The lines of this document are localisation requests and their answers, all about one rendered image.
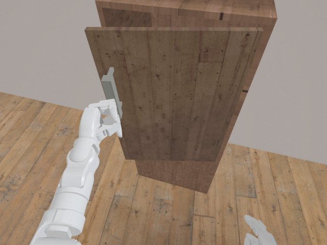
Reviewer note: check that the right robot hand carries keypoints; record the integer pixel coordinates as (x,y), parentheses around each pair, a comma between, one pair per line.
(264,237)

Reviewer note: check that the handle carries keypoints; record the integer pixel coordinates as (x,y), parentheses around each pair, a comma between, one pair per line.
(110,90)

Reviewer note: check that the left robot forearm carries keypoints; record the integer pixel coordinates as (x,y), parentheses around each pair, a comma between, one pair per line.
(65,217)

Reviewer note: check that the left robot hand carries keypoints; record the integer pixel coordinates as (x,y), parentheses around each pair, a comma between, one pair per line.
(92,125)

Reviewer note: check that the cupboard door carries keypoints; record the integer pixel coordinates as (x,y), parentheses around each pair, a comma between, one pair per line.
(179,86)

